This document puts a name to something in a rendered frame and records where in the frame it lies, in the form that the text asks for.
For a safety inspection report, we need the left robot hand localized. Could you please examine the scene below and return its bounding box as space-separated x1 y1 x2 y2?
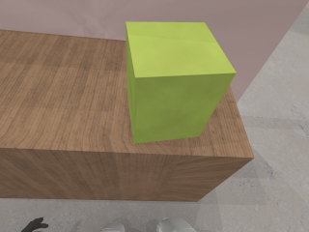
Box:
21 217 48 232

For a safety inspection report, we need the robot left thigh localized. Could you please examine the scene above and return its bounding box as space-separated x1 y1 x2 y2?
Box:
99 222 126 232

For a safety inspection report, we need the pedestal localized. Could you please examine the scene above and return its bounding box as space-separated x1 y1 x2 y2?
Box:
0 29 254 202

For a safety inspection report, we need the carton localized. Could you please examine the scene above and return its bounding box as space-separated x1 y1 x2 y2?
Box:
126 21 236 144

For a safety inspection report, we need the robot right thigh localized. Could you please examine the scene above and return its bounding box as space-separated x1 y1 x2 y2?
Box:
156 217 197 232

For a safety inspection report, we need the robot thigh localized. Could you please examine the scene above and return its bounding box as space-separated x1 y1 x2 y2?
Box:
156 217 197 232
99 222 126 232

